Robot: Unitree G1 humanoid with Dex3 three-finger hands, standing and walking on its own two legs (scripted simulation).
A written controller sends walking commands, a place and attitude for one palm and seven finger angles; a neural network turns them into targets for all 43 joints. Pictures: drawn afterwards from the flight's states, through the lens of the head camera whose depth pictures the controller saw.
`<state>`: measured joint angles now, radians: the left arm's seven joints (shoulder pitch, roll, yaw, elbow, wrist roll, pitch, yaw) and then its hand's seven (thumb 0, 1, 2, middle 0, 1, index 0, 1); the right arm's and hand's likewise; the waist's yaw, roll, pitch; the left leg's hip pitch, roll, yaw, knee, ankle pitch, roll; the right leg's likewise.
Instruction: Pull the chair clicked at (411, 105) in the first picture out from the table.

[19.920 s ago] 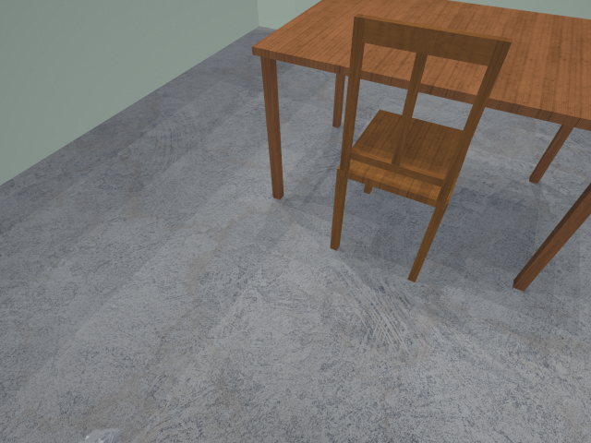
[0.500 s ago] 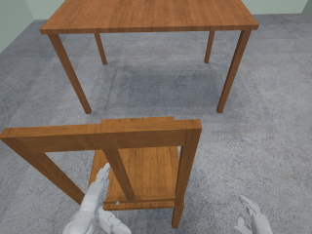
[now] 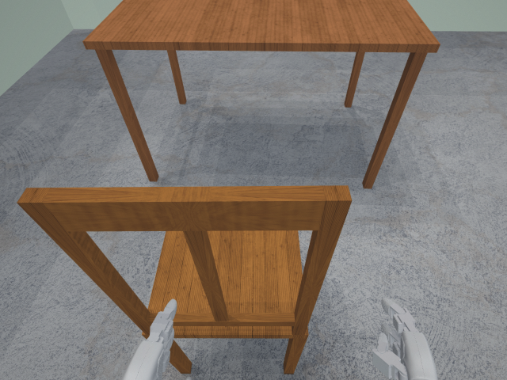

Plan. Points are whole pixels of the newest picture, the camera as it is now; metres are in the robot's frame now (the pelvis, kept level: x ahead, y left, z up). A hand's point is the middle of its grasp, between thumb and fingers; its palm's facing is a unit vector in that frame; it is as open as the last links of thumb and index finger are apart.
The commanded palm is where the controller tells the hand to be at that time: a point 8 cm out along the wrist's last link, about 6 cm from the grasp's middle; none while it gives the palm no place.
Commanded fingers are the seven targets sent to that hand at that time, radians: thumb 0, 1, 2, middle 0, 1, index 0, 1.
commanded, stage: draw the fingers out of the gap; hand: left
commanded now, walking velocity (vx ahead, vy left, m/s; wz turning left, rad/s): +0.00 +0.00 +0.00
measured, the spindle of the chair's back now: (210, 282) +0.28 +0.08 -0.01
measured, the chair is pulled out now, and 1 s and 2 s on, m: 0.70 0.70 0.70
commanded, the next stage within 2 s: draw the hand back to the body in 0.08 s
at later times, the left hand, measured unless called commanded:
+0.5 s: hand (159, 364) +0.15 +0.12 +0.06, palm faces -0.04 -1.00 -0.03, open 17.5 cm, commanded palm +0.11 +0.19 +0.07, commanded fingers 0.00 -0.55 0.20 0.00 0.00 0.00 0.00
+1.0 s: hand (74, 325) +0.18 +0.21 +0.12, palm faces +0.25 -0.88 -0.40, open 15.0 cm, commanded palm +0.14 +0.25 +0.16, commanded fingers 0.00 0.21 0.57 -0.10 -0.16 -0.10 -0.16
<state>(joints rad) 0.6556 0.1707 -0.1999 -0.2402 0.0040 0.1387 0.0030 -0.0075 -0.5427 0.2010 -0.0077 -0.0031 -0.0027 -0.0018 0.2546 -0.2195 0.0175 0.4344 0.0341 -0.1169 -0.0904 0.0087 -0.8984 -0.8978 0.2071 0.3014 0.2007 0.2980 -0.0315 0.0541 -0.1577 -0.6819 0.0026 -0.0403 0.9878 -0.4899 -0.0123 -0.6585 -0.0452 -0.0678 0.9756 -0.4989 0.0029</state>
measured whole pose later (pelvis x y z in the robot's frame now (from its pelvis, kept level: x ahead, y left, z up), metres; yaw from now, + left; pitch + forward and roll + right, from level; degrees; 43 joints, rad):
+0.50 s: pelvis -0.01 +0.01 -0.03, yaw -1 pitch +14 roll -2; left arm 0.76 0.15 -0.10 -0.44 -0.12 -0.36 -0.08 -0.01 -0.54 0.21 0.00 0.00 0.00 0.00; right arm 0.22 -0.19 -0.02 0.46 0.05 -0.13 -0.03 0.01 -0.90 -0.90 0.21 0.30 0.20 0.30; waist 0.01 0.04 -0.18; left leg -0.87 0.01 -0.04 1.19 -0.56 -0.01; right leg -0.84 -0.04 -0.06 1.16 -0.56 0.01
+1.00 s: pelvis +0.01 +0.00 +0.03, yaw -1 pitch +2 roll -1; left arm 0.71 0.31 0.10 -0.46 -0.04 0.01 0.16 -0.01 -0.13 0.40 -0.07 -0.09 -0.06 -0.09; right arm 0.25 -0.22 0.02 0.54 0.04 -0.11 -0.15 0.01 -0.90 -0.90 0.21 0.30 0.20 0.30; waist 0.03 0.08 -0.07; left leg -0.36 0.02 -0.03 0.74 -0.41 -0.01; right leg -0.34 -0.03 -0.06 0.72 -0.41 0.01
